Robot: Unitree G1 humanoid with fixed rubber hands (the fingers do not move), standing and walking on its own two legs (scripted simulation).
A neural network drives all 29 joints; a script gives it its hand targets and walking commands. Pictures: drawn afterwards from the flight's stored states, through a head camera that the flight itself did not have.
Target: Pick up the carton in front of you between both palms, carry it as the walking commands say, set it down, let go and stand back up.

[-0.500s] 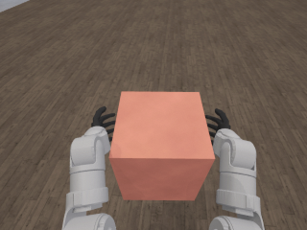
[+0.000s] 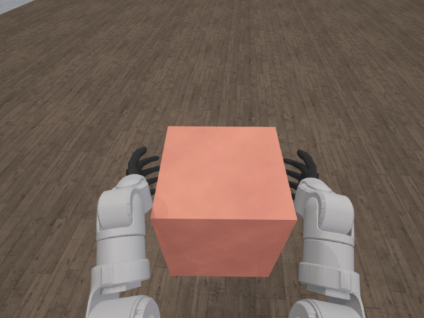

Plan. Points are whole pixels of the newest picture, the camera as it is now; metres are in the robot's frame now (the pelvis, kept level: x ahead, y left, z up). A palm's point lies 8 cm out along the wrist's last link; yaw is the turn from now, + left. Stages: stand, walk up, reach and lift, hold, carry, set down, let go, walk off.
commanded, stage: carry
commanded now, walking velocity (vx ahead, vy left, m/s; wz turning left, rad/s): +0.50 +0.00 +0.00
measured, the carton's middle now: (220, 205) +0.33 +0.00 +0.04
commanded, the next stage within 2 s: none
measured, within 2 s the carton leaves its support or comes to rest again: neither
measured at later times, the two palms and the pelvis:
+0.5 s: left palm (130, 134) +0.43 +0.18 +0.15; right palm (282, 138) +0.42 -0.12 +0.15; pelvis +0.09 +0.03 +0.00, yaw +2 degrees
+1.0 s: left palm (164, 42) +0.70 +0.15 +0.23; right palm (280, 43) +0.72 -0.16 +0.22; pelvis +0.37 -0.03 +0.09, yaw +2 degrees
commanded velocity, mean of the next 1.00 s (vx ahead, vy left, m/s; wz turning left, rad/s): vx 0.50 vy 0.00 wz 0.00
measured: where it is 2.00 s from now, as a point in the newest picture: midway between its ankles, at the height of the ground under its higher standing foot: (216, 176)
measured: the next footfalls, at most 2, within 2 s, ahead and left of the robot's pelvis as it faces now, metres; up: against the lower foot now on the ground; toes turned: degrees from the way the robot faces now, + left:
right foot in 0.74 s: +0.42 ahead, -0.09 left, +0.11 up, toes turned -4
left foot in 1.28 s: +0.76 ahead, +0.08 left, +0.11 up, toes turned +7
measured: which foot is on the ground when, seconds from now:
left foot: down 0.00-0.76, up 0.78-1.00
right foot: down 0.00-0.30, up 0.32-0.72, down 0.74-1.00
